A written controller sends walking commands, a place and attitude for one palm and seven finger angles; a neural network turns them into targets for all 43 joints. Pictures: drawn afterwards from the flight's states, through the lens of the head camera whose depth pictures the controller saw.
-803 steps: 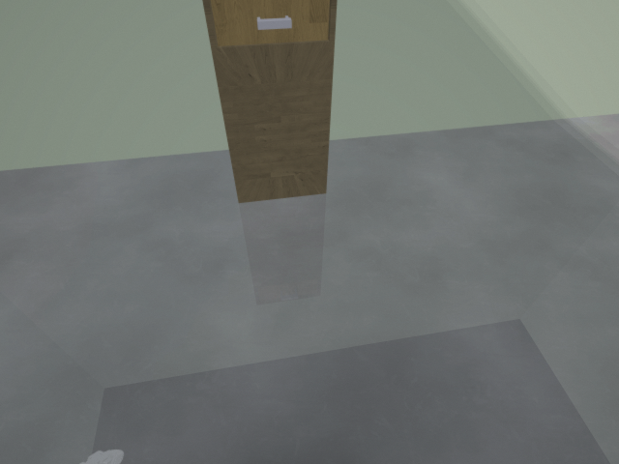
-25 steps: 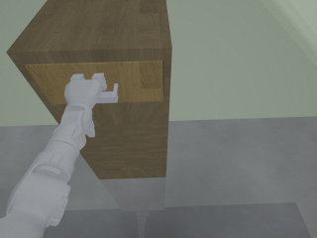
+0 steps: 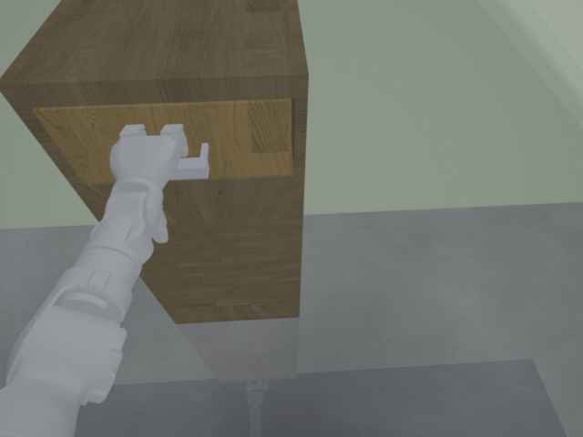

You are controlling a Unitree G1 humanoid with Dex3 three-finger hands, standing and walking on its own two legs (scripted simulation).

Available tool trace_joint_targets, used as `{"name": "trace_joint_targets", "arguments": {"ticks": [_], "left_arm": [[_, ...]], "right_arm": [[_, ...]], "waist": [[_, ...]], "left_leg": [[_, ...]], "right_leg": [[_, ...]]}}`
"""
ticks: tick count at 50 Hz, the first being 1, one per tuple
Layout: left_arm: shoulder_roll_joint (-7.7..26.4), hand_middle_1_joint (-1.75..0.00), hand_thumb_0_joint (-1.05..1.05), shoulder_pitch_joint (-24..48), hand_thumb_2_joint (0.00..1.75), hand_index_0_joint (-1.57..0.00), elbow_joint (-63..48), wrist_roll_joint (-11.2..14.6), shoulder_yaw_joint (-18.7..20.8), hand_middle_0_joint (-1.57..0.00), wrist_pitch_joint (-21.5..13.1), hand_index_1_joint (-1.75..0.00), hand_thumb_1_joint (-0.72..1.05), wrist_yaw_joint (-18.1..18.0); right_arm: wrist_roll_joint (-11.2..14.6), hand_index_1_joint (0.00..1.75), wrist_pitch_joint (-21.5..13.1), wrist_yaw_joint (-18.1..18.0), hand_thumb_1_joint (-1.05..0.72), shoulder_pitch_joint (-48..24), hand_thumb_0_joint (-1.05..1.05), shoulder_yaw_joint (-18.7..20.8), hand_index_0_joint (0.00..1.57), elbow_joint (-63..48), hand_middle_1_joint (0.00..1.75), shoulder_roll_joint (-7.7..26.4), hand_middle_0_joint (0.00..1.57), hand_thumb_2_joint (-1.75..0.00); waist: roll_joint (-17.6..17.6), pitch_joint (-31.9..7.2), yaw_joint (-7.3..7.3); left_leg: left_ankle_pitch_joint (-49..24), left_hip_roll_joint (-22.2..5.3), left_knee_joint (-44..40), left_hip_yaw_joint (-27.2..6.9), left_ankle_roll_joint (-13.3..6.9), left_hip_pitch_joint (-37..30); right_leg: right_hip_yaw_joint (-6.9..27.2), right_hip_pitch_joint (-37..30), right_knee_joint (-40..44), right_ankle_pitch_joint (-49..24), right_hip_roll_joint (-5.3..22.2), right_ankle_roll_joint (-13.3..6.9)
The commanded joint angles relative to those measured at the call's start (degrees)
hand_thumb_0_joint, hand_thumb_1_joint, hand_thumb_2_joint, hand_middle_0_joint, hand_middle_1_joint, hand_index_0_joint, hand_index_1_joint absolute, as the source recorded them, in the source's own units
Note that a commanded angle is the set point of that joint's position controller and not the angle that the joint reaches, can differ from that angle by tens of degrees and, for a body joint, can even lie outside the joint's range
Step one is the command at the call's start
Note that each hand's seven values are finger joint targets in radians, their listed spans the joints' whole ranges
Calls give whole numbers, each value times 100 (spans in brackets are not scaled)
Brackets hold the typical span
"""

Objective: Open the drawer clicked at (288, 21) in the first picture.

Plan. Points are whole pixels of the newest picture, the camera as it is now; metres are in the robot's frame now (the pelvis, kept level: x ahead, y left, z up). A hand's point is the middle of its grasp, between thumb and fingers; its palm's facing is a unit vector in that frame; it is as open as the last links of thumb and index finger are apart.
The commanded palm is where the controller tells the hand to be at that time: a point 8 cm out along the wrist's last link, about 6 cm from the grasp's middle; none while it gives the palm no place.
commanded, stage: lift the fingers back up to retry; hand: left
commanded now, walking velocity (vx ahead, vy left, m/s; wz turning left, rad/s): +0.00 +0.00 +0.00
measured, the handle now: (174, 159) +0.53 +0.19 +0.07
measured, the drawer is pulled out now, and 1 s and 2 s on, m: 0.00 0.00 0.00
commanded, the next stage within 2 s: re-aim the fingers above the handle in 0.88 s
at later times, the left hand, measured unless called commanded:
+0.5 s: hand (160, 174) +0.47 +0.20 +0.09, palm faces +0.01 -0.06 -1.00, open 13.8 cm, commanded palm +0.44 +0.20 +0.16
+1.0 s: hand (155, 168) +0.45 +0.19 +0.12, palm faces +0.00 -0.07 -1.00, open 13.8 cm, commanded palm +0.43 +0.20 +0.18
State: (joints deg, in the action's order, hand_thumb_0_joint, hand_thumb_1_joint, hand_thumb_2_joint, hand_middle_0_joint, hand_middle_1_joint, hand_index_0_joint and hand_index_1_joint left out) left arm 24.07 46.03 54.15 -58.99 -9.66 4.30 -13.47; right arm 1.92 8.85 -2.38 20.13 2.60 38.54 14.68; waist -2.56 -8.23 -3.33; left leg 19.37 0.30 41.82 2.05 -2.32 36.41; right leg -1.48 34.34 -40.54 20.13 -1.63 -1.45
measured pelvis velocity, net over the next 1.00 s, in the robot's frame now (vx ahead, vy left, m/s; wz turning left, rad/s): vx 0.03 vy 0.00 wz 0.02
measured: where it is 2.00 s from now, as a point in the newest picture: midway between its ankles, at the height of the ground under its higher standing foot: outside the picture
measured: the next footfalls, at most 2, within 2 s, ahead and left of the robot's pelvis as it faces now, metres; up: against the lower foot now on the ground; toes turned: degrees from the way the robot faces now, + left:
none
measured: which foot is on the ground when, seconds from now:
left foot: down 0.00-1.00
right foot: down 0.00-1.00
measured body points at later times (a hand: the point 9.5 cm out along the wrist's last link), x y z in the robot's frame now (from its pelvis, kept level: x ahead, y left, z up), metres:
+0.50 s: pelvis +0.02 +0.00 +0.01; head +0.06 -0.01 +0.46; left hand +0.46 +0.20 +0.14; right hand +0.07 -0.26 -0.12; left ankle +0.01 +0.09 -0.71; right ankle -0.01 -0.11 -0.71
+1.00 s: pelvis +0.03 +0.00 +0.02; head +0.06 -0.03 +0.47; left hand +0.44 +0.19 +0.18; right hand +0.18 -0.25 -0.11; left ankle +0.01 +0.09 -0.71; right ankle -0.01 -0.11 -0.71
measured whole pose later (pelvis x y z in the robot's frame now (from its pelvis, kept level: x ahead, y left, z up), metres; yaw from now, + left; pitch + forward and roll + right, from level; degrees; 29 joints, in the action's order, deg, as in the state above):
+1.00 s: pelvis +0.03 +0.00 +0.02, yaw +1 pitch +8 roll +0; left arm 23.5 34.9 31.8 -54.5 -10.4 3.9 -2.3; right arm 2.7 10.1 -2.6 11.1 1.8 36.7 14.8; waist -3.6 -6.1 0.8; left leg 17.8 1.3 31.9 1.6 -1.9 22.3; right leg -1.5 20.6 -31.7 19.4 -1.0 -1.7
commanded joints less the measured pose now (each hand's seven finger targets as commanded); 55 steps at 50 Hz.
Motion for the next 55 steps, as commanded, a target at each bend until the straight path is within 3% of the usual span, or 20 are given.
{"name": "trace_joint_targets", "arguments": {"ticks": [1, 4, 6, 8, 10, 12, 20, 27, 28, 31, 33, 35, 37, 40, 43, 47, 50, 52, 54, 55], "left_arm": [[464, -120, 0, 1842, 30, -30, -404, 59, 68, -30, -77, -120, -50, 77], [541, -120, 0, 1923, 30, -30, -369, 47, 137, -30, -40, -120, -50, 39], [356, -120, 0, 2148, 30, -30, -503, 89, -31, -30, -12, -120, -50, 40], [762, -120, 0, 2462, 30, -30, -697, 101, 231, -30, -24, -120, -50, 33], [784, -120, 0, 2519, 30, -30, -697, 97, 220, -30, -8, -120, -50, 56], [1084, -120, 0, 2569, 30, -30, -794, 95, 467, -30, -56, -120, -50, 70], [1123, -120, 0, 2329, 30, -30, -1844, 96, 618, -30, -345, -120, -50, 85], [1529, -120, 0, 2349, 30, -30, -2225, 116, 920, -30, -55, -120, -50, -4], [1447, -120, 0, 2415, 30, -30, -2338, 114, 818, -30, 4, -120, -50, 27], [1231, -120, 0, 2073, 30, -30, -2358, 220, 636, -30, 254, -120, -50, 275], [1278, -120, 0, 1937, 30, -30, -2691, 301, 637, -30, 321, -120, -50, 498], [1116, -120, 0, 1807, 30, -30, -2777, 377, 464, -30, 394, -120, -50, 731], [1203, -120, 0, 1351, 30, -30, -2563, 400, 542, -30, 415, -120, -50, 945], [971, -120, 0, 1378, 30, -30, -2832, 409, 316, -30, 288, -120, -50, 1130], [1193, -120, 0, 1702, 30, -30, -3343, 391, 468, -30, 43, -120, -50, 1107], [1454, -120, 0, 1576, 30, -30, -3460, 407, 808, -30, -94, -120, -50, 854], [1025, -120, 0, 1791, 30, -30, -3347, 353, 438, -30, 20, -120, -50, 678], [1423, -120, 0, 1707, 30, -30, -3171, 309, 764, -30, 136, -120, -50, 620], [1027, -120, 0, 2009, 30, -30, -3044, 321, 364, -30, 231, -120, -50, 659], [1107, -120, 0, 2056, 30, -30, -2963, 307, 415, -30, 252, -120, -50, 686]], "right_arm": [[-10, 30, -169, -25, -90, 206, 0, 241, 20, -523, 30, 821, 20, -90], [-4, 30, -188, -28, -90, 219, 0, 246, 20, -502, 30, 825, 20, -90], [-6, 30, -213, -30, -90, 193, 0, 241, 20, -512, 30, 799, 20, -90], [-11, 30, -219, -55, -90, 199, 0, 233, 20, -503, 30, 818, 20, -90], [-3, 30, -218, -82, -90, 192, 0, 210, 20, -514, 30, 793, 20, -90], [-7, 30, -227, -109, -90, 160, 0, 209, 20, -522, 30, 815, 20, -90], [-24, 30, -233, -54, -90, 15, 0, 266, 20, -629, 30, 734, 20, -90], [8, 30, -187, -18, -90, -257, 0, 256, 20, -574, 30, 772, 20, -90], [17, 30, -184, -9, -90, -303, 0, 251, 20, -565, 30, 752, 20, -90], [51, 30, -144, 3, -90, -430, 0, 236, 20, -583, 30, 773, 20, -90], [65, 30, -122, 3, -90, -525, 0, 226, 20, -653, 30, 778, 20, -90], [85, 30, -83, -7, -90, -651, 0, 194, 20, -692, 30, 782, 20, -90], [102, 30, -17, -22, -90, -732, 0, 146, 20, -728, 30, 818, 20, -90], [117, 30, 19, -23, -90, -841, 0, 121, 20, -805, 30, 767, 20, -90], [87, 30, 14, -34, -90, -874, 0, 131, 20, -829, 30, 735, 20, -90], [40, 30, -19, -44, -90, -924, 0, 133, 20, -788, 30, 708, 20, -90], [71, 30, -54, -21, -90, -997, 0, 116, 20, -712, 30, 650, 20, -90], [52, 30, -51, -43, -90, -1008, 0, 117, 20, -675, 30, 722, 20, -90], [83, 30, -61, -61, -90, -1036, 0, 98, 20, -663, 30, 669, 20, -90], [87, 30, -56, -74, -90, -1016, 0, 102, 20, -640, 30, 688, 20, -90]], "waist": [[468, -1113, -270], [463, -1122, -273], [409, -1181, -327], [321, -1486, -300], [329, -1512, -296], [403, -1593, -246], [-45, -2000, 9], [59, -2077, 120], [-132, -2126, 129], [44, -1942, 139], [99, -2140, 197], [254, -1854, 162], [522, -1568, 237], [444, -1359, 219], [142, -1643, 256], [230, -1813, 356], [109, -1619, 242], [265, -1755, 325], [259, -1636, 189], [259, -1617, 179]], "left_leg": [[-937, 60, -487, -142, -74, -1062], [-876, 67, -494, -153, -80, -1039], [-841, 69, -508, -152, -85, -1147], [-957, 81, -511, -149, -103, -1239], [-1034, 91, -547, -151, -103, -1279], [-1092, 93, -576, -160, -113, -1283], [-2198, 69, -653, -162, -71, -1991], [-2692, 69, -816, -158, -52, -2204], [-2780, 67, -835, -143, -43, -2310], [-3031, 48, -902, -143, -44, -2441], [-3324, 51, -916, -136, -62, -2572], [-3305, 54, -970, -138, -76, -2572], [-3108, 80, -1057, -119, -68, -2360], [-2975, 84, -1076, -145, -62, -2438], [-3144, 102, -1008, -169, -55, -2633], [-3175, 144, -978, -136, -35, -2562], [-3059, 139, -975, -131, -13, -2594], [-2857, 164, -1026, -107, -15, -2474], [-2683, 179, -1027, -97, -33, -2459], [-2660, 168, -1042, -110, -31, -2474]], "right_leg": [[57, -234, 654, -834, -107, -64], [69, -230, 662, -768, -104, -67], [66, -199, 692, -735, -99, -54], [121, -446, 691, -867, -84, -50], [103, -550, 715, -953, -80, -46], [127, -723, 754, -1001, -75, -44], [65, -1108, 725, -1850, -110, -103], [58, -1575, 821, -2247, -102, -119], [64, -1574, 825, -2315, -90, -115], [26, -1664, 914, -2486, -92, -109], [57, -1948, 929, -2792, -63, -92], [51, -1952, 1018, -2844, -50, -71], [55, -2086, 1081, -2845, -24, -78], [52, -1874, 1097, -2678, -18, -78], [110, -1920, 1042, -2745, -4, -107], [124, -2133, 998, -2915, 2, -107], [72, -1840, 1002, -2751, -17, -110], [109, -2084, 1032, -2690, -3, -110], [91, -1962, 1054, -2657, 16, -94], [93, -1942, 1061, -2634, 15, -99]]}}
